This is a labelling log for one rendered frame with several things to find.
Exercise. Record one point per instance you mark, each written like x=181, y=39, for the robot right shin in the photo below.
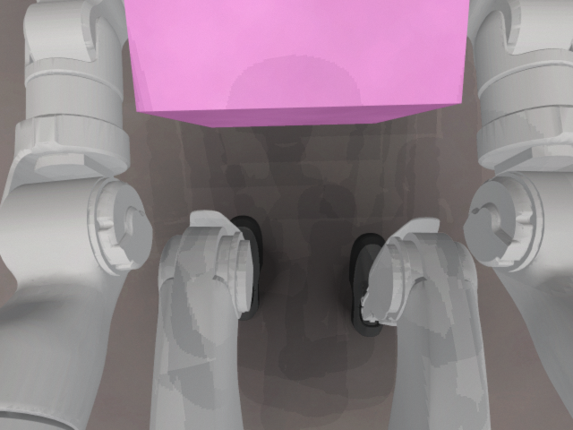
x=371, y=309

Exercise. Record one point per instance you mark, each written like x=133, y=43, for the robot right foot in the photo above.
x=364, y=251

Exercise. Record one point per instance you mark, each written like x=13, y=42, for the robot left forearm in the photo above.
x=74, y=94

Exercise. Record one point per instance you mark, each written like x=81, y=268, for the carton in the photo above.
x=240, y=63

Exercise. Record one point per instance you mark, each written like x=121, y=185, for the robot right forearm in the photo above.
x=523, y=57

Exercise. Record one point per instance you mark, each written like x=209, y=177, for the robot right upper arm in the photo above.
x=520, y=223

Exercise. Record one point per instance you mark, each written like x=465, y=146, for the robot left upper arm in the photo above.
x=70, y=245

